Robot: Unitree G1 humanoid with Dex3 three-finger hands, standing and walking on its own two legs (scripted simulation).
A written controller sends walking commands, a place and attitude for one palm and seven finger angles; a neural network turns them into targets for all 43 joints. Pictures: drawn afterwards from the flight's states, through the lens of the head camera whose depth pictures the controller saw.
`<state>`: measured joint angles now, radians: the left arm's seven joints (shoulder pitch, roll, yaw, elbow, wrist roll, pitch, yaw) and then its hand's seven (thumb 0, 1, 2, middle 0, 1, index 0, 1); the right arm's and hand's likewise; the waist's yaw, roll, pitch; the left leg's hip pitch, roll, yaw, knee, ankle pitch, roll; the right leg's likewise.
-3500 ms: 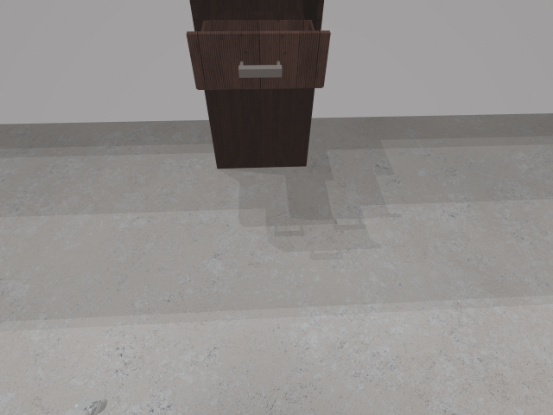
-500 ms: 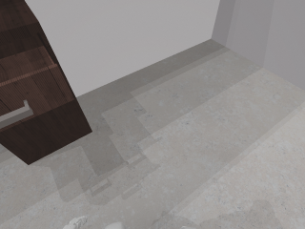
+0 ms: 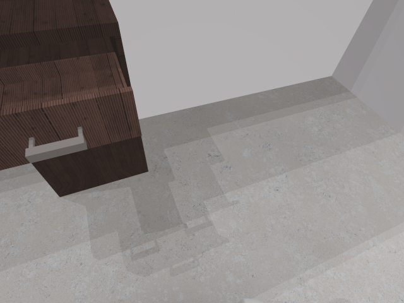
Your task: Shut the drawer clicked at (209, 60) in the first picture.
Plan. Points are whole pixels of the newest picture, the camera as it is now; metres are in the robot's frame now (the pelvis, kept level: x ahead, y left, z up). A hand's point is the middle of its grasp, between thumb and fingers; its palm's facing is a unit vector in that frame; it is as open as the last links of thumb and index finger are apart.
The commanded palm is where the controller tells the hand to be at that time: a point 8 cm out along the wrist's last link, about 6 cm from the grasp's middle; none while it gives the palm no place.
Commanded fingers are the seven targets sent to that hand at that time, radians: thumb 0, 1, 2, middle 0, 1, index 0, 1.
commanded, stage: turn to face it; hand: left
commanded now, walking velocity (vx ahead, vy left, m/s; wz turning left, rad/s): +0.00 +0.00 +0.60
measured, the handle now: (57, 142) +0.47 +0.41 -0.04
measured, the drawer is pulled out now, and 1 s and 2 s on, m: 0.30 0.30 0.30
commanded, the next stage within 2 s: take the last steps up to it in 0.52 s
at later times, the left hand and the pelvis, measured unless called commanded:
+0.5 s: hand out of the picture -0.01 +0.15 -0.15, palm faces +0.34 -0.90 -0.26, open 7.4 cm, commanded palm none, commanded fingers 0.00 0.90 0.90 -0.20 -0.30 -0.20 -0.30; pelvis -0.01 -0.06 +0.00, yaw +18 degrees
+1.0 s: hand out of the picture -0.07 +0.15 -0.17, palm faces +0.47 -0.85 -0.23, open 7.4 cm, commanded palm none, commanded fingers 0.00 0.90 0.90 -0.20 -0.30 -0.20 -0.30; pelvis +0.00 -0.04 -0.01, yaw +25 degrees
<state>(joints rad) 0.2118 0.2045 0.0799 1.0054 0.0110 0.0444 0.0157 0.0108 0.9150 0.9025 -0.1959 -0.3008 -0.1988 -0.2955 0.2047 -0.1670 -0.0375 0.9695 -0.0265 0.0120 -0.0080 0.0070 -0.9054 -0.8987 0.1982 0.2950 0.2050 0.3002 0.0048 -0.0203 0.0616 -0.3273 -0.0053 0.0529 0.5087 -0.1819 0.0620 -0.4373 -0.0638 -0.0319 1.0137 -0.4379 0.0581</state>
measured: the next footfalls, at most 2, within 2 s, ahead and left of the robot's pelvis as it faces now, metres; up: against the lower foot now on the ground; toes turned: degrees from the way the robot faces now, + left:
right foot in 0.22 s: +0.06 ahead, -0.16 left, +0.00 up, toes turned +7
left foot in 0.62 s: -0.04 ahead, +0.09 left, +0.00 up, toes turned +25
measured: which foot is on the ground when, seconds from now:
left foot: down 0.00-0.22, up 0.24-0.60, down 0.62-0.96, up 0.98-1.00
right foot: up 0.00-0.20, down 0.22-0.62, up 0.64-0.94, down 0.96-1.00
